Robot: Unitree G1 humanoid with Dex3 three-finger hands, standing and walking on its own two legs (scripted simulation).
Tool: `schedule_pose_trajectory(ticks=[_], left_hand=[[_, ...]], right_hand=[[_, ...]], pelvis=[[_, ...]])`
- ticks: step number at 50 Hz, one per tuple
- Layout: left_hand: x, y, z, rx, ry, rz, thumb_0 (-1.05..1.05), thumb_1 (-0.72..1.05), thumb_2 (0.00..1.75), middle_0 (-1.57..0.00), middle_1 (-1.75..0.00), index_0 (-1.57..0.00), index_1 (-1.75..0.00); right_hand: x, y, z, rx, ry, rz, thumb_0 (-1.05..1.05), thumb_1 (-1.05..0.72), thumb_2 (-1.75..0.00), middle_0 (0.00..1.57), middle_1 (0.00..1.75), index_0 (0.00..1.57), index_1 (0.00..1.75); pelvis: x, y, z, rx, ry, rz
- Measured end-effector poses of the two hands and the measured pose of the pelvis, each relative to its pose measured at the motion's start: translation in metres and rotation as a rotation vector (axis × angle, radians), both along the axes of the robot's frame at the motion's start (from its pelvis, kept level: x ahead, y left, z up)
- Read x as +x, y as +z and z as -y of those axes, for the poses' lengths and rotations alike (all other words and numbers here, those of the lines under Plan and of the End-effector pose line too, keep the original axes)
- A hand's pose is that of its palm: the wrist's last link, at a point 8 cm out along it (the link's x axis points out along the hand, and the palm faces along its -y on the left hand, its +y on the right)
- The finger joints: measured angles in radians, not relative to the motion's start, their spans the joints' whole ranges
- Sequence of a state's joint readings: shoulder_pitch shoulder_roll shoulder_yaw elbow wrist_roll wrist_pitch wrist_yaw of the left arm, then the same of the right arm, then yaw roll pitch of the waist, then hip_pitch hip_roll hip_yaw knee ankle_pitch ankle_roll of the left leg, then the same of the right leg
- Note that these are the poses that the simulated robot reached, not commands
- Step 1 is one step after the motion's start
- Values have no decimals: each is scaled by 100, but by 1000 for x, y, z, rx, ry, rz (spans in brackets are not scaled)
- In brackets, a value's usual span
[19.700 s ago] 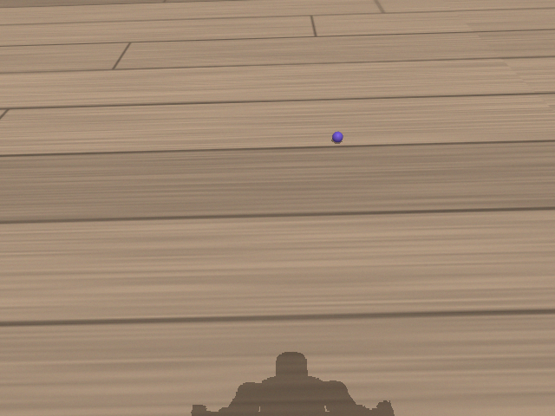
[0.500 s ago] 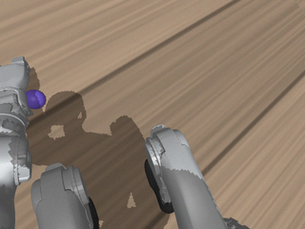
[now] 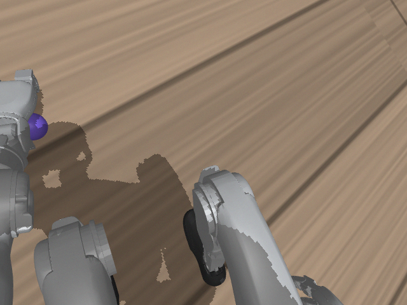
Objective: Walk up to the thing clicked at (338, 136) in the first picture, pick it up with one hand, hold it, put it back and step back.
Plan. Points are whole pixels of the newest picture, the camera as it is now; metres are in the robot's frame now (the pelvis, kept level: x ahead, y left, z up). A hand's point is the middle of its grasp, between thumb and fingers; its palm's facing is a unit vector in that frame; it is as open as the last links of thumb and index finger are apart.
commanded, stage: rest palm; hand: left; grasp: from above
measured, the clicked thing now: (31, 126) +0.54 +0.20 -0.30
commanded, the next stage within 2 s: close in 1.12 s
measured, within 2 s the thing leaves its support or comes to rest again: neither
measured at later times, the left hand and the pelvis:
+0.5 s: hand (26, 128) +0.52 +0.21 -0.25, palm faces -0.45 -0.08 -0.89, open 12.1 cm; pelvis +0.01 +0.01 -0.01, yaw -4 degrees
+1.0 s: hand (32, 132) +0.52 +0.20 -0.27, palm faces -0.44 -0.08 -0.89, open 12.7 cm; pelvis +0.00 +0.01 -0.01, yaw -5 degrees
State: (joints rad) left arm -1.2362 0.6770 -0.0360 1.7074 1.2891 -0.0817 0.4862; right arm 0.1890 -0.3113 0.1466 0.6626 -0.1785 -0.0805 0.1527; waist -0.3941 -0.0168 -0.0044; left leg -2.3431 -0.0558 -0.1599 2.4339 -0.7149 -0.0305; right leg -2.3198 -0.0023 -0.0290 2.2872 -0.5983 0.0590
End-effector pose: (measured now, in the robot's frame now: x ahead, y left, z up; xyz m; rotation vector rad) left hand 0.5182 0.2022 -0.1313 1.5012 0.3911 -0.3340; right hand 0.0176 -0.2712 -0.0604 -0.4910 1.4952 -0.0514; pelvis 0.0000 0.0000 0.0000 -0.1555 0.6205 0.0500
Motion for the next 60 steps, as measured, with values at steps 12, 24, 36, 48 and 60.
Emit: schedule_pose_trajectory(ticks=[12, 24, 36, 48, 60], left_hand=[[1, -50, -3, -18, 17, -33, 0, -33, 93, -10, -116, -18, -108], [7, -62, -7, -24, 25, 0, 0, -25, 90, -13, -119, -23, -109], [0, -66, -5, -35, 39, -17, 0, -26, 87, -10, -120, -21, -109], [0, -79, -2, -30, 26, -1, 0, -32, 90, -8, -120, -18, -111], [9, -75, -5, -6, 57, 3, 0, -37, 99, -10, -120, -16, -114]], right_hand=[[-34, -2, -24, 74, -10, -107, 0, -90, -90, 20, 30, 20, 30], [-37, 7, -29, 116, 17, -137, 0, -91, -90, 20, 30, 20, 30], [-33, 15, -26, 113, 49, -116, 0, -91, -90, 20, 30, 20, 30], [-41, 25, -33, 109, 63, -138, 0, -91, -90, 19, 30, 20, 30], [-41, 27, -40, 131, 63, -125, 0, -92, -90, 20, 30, 20, 30]], pelvis=[[3, -11, -4, -27, -14, 19], [8, -13, -6, -53, -24, 23], [4, -11, -6, -63, -26, 41], [0, -8, -9, -78, -32, 55], [1, -8, -11, -91, -37, 53]])
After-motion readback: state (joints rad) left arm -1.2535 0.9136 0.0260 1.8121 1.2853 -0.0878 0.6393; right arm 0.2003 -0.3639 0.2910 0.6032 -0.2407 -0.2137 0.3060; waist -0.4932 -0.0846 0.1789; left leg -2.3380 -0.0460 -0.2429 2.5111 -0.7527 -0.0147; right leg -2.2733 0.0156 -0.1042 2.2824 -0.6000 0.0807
